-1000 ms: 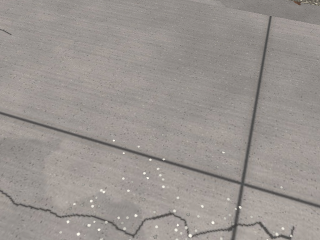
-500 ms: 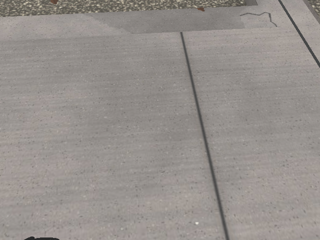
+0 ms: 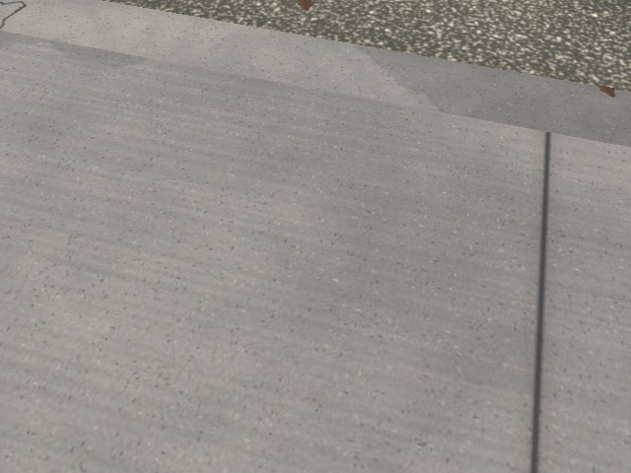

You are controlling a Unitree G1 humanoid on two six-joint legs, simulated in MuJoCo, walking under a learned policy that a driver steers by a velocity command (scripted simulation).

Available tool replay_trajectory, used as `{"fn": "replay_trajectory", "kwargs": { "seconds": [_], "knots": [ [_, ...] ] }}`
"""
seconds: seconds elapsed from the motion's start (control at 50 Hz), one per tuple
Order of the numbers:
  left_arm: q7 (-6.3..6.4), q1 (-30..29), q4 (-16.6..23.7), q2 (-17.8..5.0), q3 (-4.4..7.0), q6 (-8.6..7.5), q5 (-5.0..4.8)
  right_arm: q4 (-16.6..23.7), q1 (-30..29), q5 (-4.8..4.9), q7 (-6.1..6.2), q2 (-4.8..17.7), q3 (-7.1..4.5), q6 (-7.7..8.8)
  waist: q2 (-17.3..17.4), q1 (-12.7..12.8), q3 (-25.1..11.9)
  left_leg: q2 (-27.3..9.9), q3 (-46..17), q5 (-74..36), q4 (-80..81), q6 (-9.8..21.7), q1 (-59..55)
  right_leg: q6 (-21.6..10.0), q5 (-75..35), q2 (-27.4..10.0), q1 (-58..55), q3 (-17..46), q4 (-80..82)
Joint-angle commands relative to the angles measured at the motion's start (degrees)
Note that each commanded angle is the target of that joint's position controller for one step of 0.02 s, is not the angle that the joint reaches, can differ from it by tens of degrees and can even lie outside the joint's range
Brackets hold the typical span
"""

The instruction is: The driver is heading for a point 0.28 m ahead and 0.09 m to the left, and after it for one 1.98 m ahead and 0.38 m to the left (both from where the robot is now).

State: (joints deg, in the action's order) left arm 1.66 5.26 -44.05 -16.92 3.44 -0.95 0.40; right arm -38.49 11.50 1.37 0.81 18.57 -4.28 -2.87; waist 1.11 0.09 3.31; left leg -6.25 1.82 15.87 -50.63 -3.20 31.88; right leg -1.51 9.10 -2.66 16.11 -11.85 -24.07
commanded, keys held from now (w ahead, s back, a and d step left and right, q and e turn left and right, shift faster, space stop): w+q+shift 0.12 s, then q+shift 0.30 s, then shift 0.22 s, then e+shift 0.36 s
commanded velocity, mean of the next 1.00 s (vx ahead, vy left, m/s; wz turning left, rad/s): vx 0.18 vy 0.00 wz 0.41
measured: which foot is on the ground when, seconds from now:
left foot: up 0.00-0.10, down 0.12-0.48, up 0.50-0.78, down 0.80-1.00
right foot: down 0.00-0.10, up 0.12-0.46, down 0.48-0.82, up 0.84-1.00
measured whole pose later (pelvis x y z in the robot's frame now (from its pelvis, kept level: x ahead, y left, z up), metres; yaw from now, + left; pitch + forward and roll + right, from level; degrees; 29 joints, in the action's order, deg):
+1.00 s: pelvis +0.25 +0.09 +0.00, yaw +21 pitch +1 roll +0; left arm -0.1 12.0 -44.0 -19.0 5.4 3.0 -1.9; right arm -35.1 6.9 -1.2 2.9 14.5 -2.7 -1.0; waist -0.7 1.5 4.0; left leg -2.5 3.8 15.0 -27.1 -0.6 13.1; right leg 5.2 23.6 -1.3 30.5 -0.9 -59.2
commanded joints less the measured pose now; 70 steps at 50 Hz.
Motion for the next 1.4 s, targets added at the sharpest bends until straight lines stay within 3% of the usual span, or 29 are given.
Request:
{"fn": "replay_trajectory", "kwargs": {
  "seconds": [0.02,0.1,0.12,0.14,0.18,0.24,0.34,0.44,0.46,0.48,0.5,0.52,0.56,0.62,0.68,0.78,0.8,0.82,0.84,0.86,0.92,1.02,1.12,1.14,1.16,1.18,1.2,1.24,1.4],
  "knots": [
    [-0.68,-4.4,4.3,-11.1,3.37,-1.46,-2.04,3.2,4.1,0.34,-1.49,5.4,-1.69,-0.04,-8.8,-2.6,-9.4,-0.6,1.4,1.7,4.2,3.8,-11.1,-8.7,17.3,-17.6,-1.9,10.9,13.4],
    [-1.31,-5.8,4.0,-7.4,3.01,-1.08,-2.53,-4.1,16.0,0.77,-1.51,5.5,-2.99,0.51,0.4,-7.7,-4.8,4.3,7.2,7.8,16.4,10.0,-24.9,-3.5,30.8,-12.5,3.9,4.1,-1.0],
    [-1.74,-7.9,4.8,-3.6,1.99,-1.03,-1.68,-6.6,23.8,0.74,-0.99,8.8,-4.24,1.16,12.9,-10.5,-1.5,-0.9,-5.8,16.1,24.4,14.8,-31.4,-0.5,28.2,-6.5,15.1,-1.1,-24.6],
    [-2.12,-9.7,9.1,-1.3,1.23,-2.11,-1.3,-3.3,21.5,0.04,-1.37,15.5,-4.59,3.4,21.5,-6.4,3.1,-10.9,-41.7,24.0,35.4,24.3,-36.8,2.5,29.5,4.1,39.6,5.7,-41.4],
    [-3.39,-12.7,10.8,-7.6,2.39,-5.74,-2.83,0.6,14.2,-1.05,-1.98,11.8,-3.25,6.82,11.6,-4.0,3.1,-15.0,-43.6,8.3,40.8,23.8,-36.0,-0.1,20.7,1.8,44.0,16.3,-43.8],
    [-3.16,-10.9,8.3,-8.0,2.85,-6.26,0.34,3.2,8.3,-0.14,-0.03,10.1,-2.68,5.57,4.1,-0.2,-0.6,-7.8,-25.4,-21.4,34.1,17.3,-29.3,2.3,8.6,1.1,30.5,15.3,-32.8],
    [-3.46,-14.9,9.2,-1.5,0.71,-4.31,-0.43,4.1,9.1,0.29,2.84,10.6,-3.53,2.76,6.4,-1.6,-4.3,0.7,-16.1,-32.6,28.6,11.1,-20.7,3.8,-6.9,9.0,13.5,11.4,-11.0],
    [-3.2,-7.0,7.5,-7.3,2.94,-4.08,-0.91,6.0,4.8,0.82,3.05,9.1,-3.5,1.93,9.5,1.3,-9.1,1.4,-23.6,-30.5,20.7,7.2,-24.0,2.9,-9.9,7.1,1.5,15.2,-0.3],
    [-2.88,-2.5,6.4,-8.1,3.23,-4.4,0.18,6.4,4.2,0.74,2.77,7.5,-3.02,2.38,7.9,2.8,-12.7,4.5,-21.6,-31.5,14.0,5.4,-24.7,1.2,-16.8,5.0,-5.6,15.0,3.3],
    [-2.52,3.2,6.1,-10.0,3.29,-4.5,1.78,7.7,4.9,-0.6,2.43,3.2,-1.56,2.64,0.8,3.8,-20.6,8.3,-19.5,-14.7,0.7,3.4,-17.9,-3.0,-29.9,-4.9,-20.8,23.6,-0.9],
    [-2.48,3.0,5.9,-12.3,3.12,-3.84,3.05,7.8,16.9,-1.47,2.06,-2.1,-0.08,2.69,-16.6,-3.4,-25.9,16.5,-16.2,29.1,-16.1,0.7,-1.4,-14.8,-51.2,-21.5,-35.2,47.1,-0.9],
    [-2.6,1.0,5.9,-11.0,3.35,-3.14,1.16,5.1,22.7,-0.81,1.48,5.6,-1.3,2.33,-16.4,-4.7,-27.0,11.0,-15.9,25.4,-25.3,-0.7,0.4,-19.3,-36.8,-24.2,-31.3,53.8,0.5],
    [-2.02,-3.8,7.5,-4.0,1.24,-1.97,0.08,4.9,10.0,-0.39,1.9,10.7,-2.69,1.08,-6.5,-1.2,-14.6,7.5,-10.9,16.7,-25.9,-2.1,2.7,-14.6,-21.6,-14.9,-17.9,35.7,3.0],
    [-1.45,-3.7,5.0,-5.1,1.01,-0.98,0.52,7.0,4.7,-1.03,1.84,6.0,-1.15,0.43,-6.1,-1.6,-8.5,6.5,-8.3,13.3,-15.6,-1.7,-4.2,-12.1,-20.9,-8.9,-5.0,26.4,6.1],
    [-1.78,-3.3,3.0,-4.6,0.5,-1.17,0.34,7.0,3.5,-2.21,1.66,0.6,1.35,1.41,-8.1,-2.0,-10.9,5.5,-6.7,12.7,1.8,-0.9,-13.0,-12.5,-27.0,-7.6,-3.2,23.4,5.8],
    [-2.59,-2.2,3.3,-9.8,1.86,0.27,-2.25,5.9,2.2,-1.86,1.41,4.8,-0.02,1.21,-8.5,-2.7,-8.2,8.6,-4.1,-4.1,25.5,2.4,-26.4,-8.8,-3.9,-5.2,3.9,29.0,5.0],
    [-2.53,-1.8,3.6,-8.8,1.52,0.17,-2.36,6.7,2.2,-2.32,1.75,6.8,-0.55,1.12,-6.3,-2.9,-8.1,4.3,-7.3,-5.2,26.3,4.6,-30.3,-5.9,3.6,-3.8,8.3,29.5,3.1],
    [-2.55,-1.7,4.6,-6.4,0.99,-0.08,-2.09,7.2,2.5,-3.54,2.25,10.7,-1.52,0.74,2.7,-2.3,-7.8,-4.8,-14.6,-6.5,27.3,9.0,-32.1,-2.3,13.0,0.2,15.4,24.4,-3.6],
    [-2.29,-0.6,5.1,-6.0,1.03,-0.25,-2.78,6.3,2.5,-4.42,2.0,11.4,-2.24,0.51,13.4,-2.2,-7.4,-12.6,-21.0,-7.5,32.6,14.8,-26.4,0.6,18.8,5.7,15.9,14.4,-14.3],
    [-2.04,0.7,4.5,-8.4,2.12,0.01,-2.52,7.6,-0.8,-4.71,2.04,8.9,-1.65,1.07,13.1,-2.3,-5.9,-15.8,-22.5,-13.2,33.9,17.8,-24.2,3.0,23.1,3.9,16.9,13.2,-27.7],
    [-0.96,7.4,2.3,-8.1,3.52,2.8,-2.25,8.4,-7.9,-2.57,2.27,3.9,-0.44,2.97,8.4,1.3,-4.8,-11.7,-12.0,-25.6,30.9,14.5,-25.0,6.3,18.8,0.9,20.5,14.2,-42.5],
    [-3.07,2.0,7.8,-3.0,1.55,3.78,-2.19,6.5,-6.1,-2.25,2.35,5.6,-2.02,2.36,7.6,-1.6,-6.3,-10.0,-2.3,-26.7,28.6,13.7,-27.0,7.1,12.4,-1.4,15.5,9.5,-27.7],
    [-4.17,7.0,9.1,-5.8,3.25,4.93,-2.24,4.9,-5.8,0.4,0.81,7.2,-3.41,3.19,7.3,1.2,-8.2,-12.2,2.3,-25.2,19.8,9.7,-24.3,2.1,4.1,2.3,1.7,4.5,-9.7],
    [-3.25,10.5,8.2,-8.0,4.44,4.97,-1.94,3.5,-2.7,0.31,0.25,5.3,-3.15,3.64,2.6,2.3,-9.2,-9.2,5.7,-19.9,12.0,6.0,-19.4,-0.4,-3.7,3.4,-6.6,7.3,-4.0],
    [-1.85,14.1,8.9,-16.9,6.94,4.59,-1.8,5.3,-2.5,-1.91,-0.04,2.9,-2.43,4.0,-14.6,2.8,-9.5,-1.7,9.5,4.2,-6.9,-0.4,-1.8,-7.3,-32.1,-9.0,-19.5,27.8,-0.6],
    [-2.21,13.0,10.6,-20.1,6.92,3.11,0.81,9.4,-9.0,-3.06,0.53,1.0,-1.32,4.31,-21.4,3.8,-14.4,7.3,-0.8,25.5,-20.1,-2.5,10.5,-21.0,-34.6,-19.5,-20.7,48.0,2.3],
    [-2.79,12.3,11.1,-16.7,5.97,1.67,0.9,8.9,-11.7,-2.38,0.86,4.1,-1.97,4.29,-11.6,6.0,-15.3,5.6,-6.9,24.0,-24.1,-1.4,11.7,-20.9,-28.4,-18.6,-21.0,43.9,3.8],
    [-1.75,7.7,10.7,-12.9,4.86,0.92,-1.34,7.7,-11.0,-1.91,1.76,4.5,-2.31,4.43,-5.6,2.4,-9.7,4.3,-8.3,14.5,-19.7,0.4,11.9,-14.7,-19.7,-12.3,-16.3,36.3,3.4],
    [0.91,2.3,13.1,-12.4,4.57,3.3,-1.92,5.2,-8.1,-1.84,1.07,2.4,-1.78,4.41,-7.1,-0.1,-9.4,9.7,-8.7,1.4,0.1,-2.2,2.1,-10.6,-11.5,-5.0,-8.0,35.8,2.5]
  ]
}}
